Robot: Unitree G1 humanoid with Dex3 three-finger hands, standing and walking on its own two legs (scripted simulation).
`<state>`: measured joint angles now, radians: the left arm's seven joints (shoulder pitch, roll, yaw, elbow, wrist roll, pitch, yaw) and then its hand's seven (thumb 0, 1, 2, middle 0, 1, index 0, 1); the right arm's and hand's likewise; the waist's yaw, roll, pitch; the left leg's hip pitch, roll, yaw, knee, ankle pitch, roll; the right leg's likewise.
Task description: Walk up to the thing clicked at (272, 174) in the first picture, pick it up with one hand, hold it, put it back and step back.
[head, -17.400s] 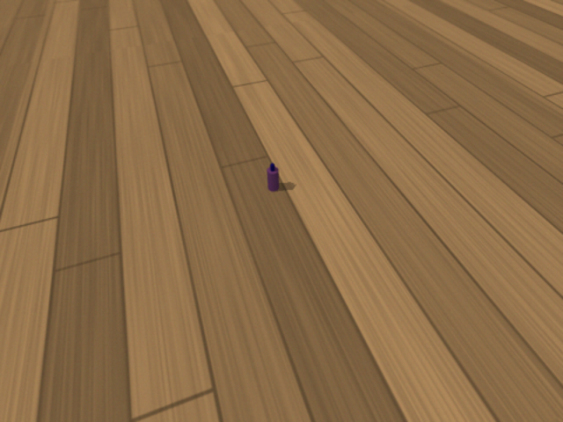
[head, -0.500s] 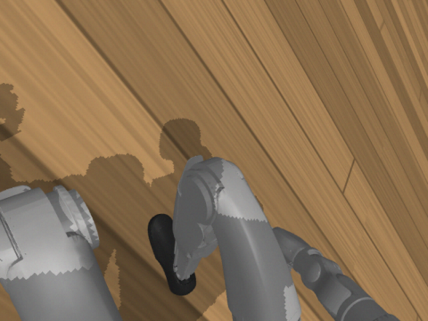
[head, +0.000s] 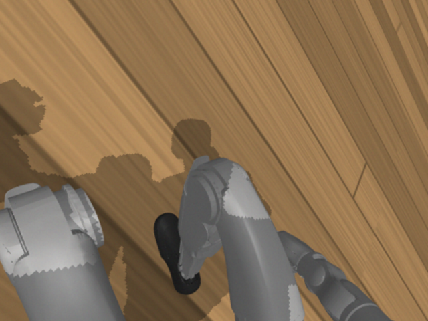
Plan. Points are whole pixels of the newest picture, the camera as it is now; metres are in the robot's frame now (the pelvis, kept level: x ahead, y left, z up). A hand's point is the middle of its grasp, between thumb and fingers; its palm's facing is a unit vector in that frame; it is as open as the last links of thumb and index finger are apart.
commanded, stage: settle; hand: left
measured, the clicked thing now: out of the picture +0.45 +0.31 -0.20
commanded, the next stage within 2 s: lift in 1.56 s
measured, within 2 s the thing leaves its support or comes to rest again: neither
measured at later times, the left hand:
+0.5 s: hand out of the picture +0.43 +0.32 -0.05, palm faces +0.31 -0.95 -0.03, open 6.2 cm
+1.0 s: hand out of the picture +0.44 +0.32 +0.01, palm faces +0.31 -0.95 -0.03, open 6.2 cm
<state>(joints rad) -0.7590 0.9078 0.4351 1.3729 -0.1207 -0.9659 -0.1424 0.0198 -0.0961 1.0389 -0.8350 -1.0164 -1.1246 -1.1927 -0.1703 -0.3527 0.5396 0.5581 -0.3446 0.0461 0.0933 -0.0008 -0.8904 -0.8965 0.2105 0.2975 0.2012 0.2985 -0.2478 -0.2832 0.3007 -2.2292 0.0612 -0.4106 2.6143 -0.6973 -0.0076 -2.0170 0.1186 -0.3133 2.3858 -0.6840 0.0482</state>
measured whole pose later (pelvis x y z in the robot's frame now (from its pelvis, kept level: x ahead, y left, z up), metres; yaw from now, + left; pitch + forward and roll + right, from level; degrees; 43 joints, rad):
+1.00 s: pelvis +0.02 -0.02 +0.05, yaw +8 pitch +31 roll -9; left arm -0.68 0.55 0.43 0.85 -0.16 -0.52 -0.23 0.02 -0.12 1.07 -0.85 -1.02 -1.13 -1.20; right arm 0.06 -0.30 0.13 0.62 -0.10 0.08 0.06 0.00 -0.88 -0.89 0.21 0.30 0.20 0.30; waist -0.14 -0.02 -0.03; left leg -2.25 0.08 -0.18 2.37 -0.69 -0.01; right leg -2.12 0.05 -0.15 2.31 -0.75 -0.01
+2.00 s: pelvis +0.02 -0.02 +0.09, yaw +12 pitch +32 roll -6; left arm -0.64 0.45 0.39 0.82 -0.13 -0.49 -0.23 0.02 -0.12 1.08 -0.84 -1.03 -1.12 -1.21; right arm 0.12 -0.27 0.05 0.66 -0.05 0.04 0.04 0.01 -0.91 -0.90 0.21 0.30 0.20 0.30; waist -0.12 0.01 -0.12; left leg -2.14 0.07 -0.11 2.21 -0.65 0.00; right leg -2.03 0.03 -0.10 2.18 -0.73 -0.01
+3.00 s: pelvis +0.06 +0.01 +0.34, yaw +18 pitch +20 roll -4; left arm -0.16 0.28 0.19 0.34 -0.21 -0.27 -0.17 0.02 -0.12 1.08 -0.84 -1.04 -1.12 -1.21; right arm 0.20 -0.24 0.01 0.62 0.05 -0.07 -0.05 0.01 -0.91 -0.89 0.21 0.30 0.20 0.30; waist -0.04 0.03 -0.14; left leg -1.18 0.04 -0.04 1.36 -0.54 0.01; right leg -1.08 0.00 -0.06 1.32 -0.58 0.01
